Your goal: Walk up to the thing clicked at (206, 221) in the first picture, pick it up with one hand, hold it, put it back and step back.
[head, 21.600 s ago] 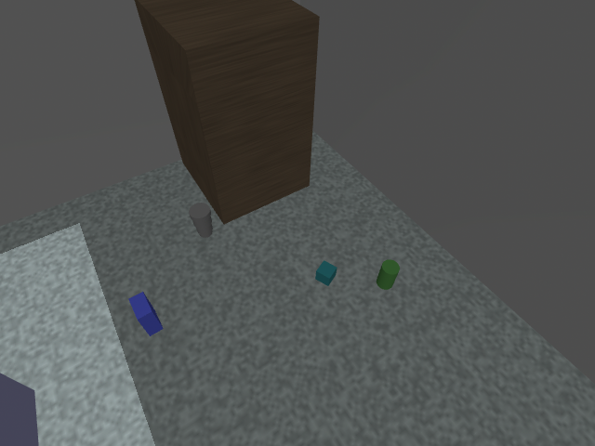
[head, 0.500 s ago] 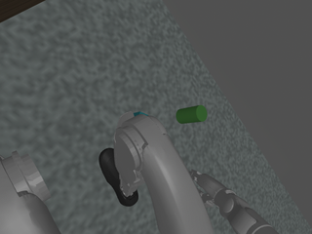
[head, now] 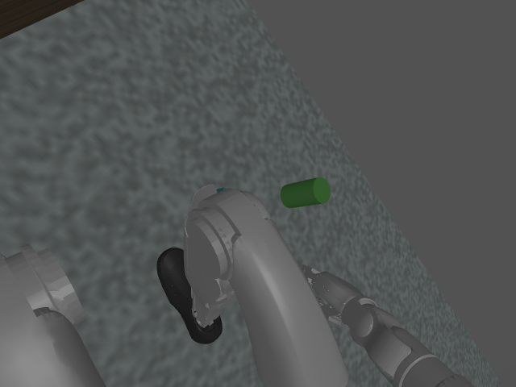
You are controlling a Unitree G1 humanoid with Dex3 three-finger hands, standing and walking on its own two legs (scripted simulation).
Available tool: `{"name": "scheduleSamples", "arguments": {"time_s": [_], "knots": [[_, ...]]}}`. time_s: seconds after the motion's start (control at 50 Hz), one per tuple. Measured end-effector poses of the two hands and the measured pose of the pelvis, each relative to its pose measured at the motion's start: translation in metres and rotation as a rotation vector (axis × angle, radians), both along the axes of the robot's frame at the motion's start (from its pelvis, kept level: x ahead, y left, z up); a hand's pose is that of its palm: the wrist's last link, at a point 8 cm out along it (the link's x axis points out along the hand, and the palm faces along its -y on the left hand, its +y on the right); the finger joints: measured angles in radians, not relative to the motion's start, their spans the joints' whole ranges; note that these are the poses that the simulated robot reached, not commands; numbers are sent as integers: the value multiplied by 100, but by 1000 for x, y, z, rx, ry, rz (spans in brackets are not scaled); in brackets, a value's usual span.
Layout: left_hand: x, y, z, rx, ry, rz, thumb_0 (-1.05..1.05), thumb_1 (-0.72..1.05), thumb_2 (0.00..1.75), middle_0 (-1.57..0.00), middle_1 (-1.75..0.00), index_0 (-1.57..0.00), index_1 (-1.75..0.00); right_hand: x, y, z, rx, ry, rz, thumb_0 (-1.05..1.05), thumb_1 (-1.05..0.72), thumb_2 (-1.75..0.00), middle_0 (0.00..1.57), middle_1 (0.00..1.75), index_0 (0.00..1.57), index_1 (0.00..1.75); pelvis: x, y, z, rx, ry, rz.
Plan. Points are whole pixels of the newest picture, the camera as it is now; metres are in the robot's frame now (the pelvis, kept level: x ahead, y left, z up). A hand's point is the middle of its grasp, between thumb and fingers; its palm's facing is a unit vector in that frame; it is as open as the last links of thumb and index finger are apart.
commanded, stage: open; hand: left
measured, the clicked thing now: out of the picture +0.48 +0.35 -0.20
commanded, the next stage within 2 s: withdraw in 0.46 s
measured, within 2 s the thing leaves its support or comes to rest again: rests again in 1.32 s
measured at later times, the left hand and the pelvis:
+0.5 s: hand out of the picture +0.49 +0.37 -0.15, palm faces +0.59 -0.81 -0.01, open 15.4 cm; pelvis +0.00 +0.00 +0.00, yaw +0 degrees
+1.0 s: hand out of the picture +0.47 +0.44 -0.09, palm faces +0.61 -0.79 -0.06, open 17.5 cm; pelvis +0.00 +0.00 +0.01, yaw +1 degrees
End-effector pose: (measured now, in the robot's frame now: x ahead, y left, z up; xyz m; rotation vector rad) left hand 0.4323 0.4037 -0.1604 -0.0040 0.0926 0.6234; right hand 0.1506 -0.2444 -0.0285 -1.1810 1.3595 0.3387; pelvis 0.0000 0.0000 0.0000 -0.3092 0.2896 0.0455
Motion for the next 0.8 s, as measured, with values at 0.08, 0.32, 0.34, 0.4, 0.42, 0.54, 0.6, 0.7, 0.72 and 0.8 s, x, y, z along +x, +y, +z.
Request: {"name": "scheduleSamples", "arguments": {"time_s": [0.08,0.32,0.34,0.4,0.42,0.54,0.6,0.7,0.72,0.8], "knots": [[-1,-1,1,1,-7,3,-3,-58,73,-87,-100,-82,-95,0,0,1,-1,-2,2,0,-90,-89,21,30,21,30,-1,0,0,0,-2,0],[4,0,12,13,-36,7,-2,-52,42,-68,-63,-69,-59,-3,-2,1,0,-4,-11,0,-91,-89,21,30,21,30,-1,0,1,2,0,-1],[4,1,13,12,-35,7,-2,-52,39,-65,-60,-66,-56,-3,-2,1,1,-5,-14,0,-91,-89,21,30,21,30,-1,0,1,2,1,-1],[6,1,15,9,-32,7,-1,-53,32,-57,-50,-58,-47,-4,-2,1,3,-5,-20,0,-91,-89,21,30,21,30,-1,0,2,3,5,-1],[6,1,15,9,-30,5,-1,-54,30,-54,-47,-55,-44,-4,-2,1,3,-5,-22,0,-91,-89,21,30,21,30,-1,0,2,4,6,-2],[7,0,14,4,-25,5,-1,-56,16,-38,-29,-40,-27,-6,-1,2,4,-1,-29,0,-90,-89,21,30,21,30,-1,0,3,3,9,-3],[6,-1,13,3,-25,3,-1,-58,11,-31,-21,-32,-20,-6,-1,2,2,2,-29,0,-90,-89,21,30,21,30,-1,-1,3,4,8,-3],[5,-2,11,7,-21,-12,-1,-60,9,-20,-16,-22,-14,-6,-2,1,2,2,-27,0,-90,-89,21,30,21,30,-1,-1,3,6,6,-2],[5,-2,12,8,-22,-14,-1,-60,9,-19,-15,-21,-13,-6,-2,1,3,1,-27,0,-90,-89,21,30,21,30,-1,-1,3,6,6,-2],[4,6,19,17,-51,3,-1,-61,9,-14,-13,-16,-11,-7,-3,0,0,1,-38,0,-90,-89,21,30,21,30,-1,-2,3,9,5,-1]]}}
